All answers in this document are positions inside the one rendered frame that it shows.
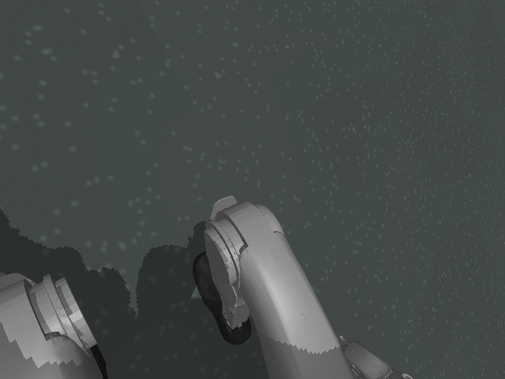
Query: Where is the left robot foot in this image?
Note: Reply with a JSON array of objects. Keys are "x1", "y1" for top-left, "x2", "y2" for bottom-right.
[{"x1": 90, "y1": 344, "x2": 108, "y2": 379}]

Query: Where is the right robot hand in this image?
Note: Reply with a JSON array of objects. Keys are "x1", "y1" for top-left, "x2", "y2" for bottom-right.
[{"x1": 335, "y1": 333, "x2": 395, "y2": 379}]

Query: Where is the right robot foot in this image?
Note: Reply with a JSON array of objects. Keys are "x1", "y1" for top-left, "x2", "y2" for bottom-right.
[{"x1": 193, "y1": 252, "x2": 251, "y2": 345}]

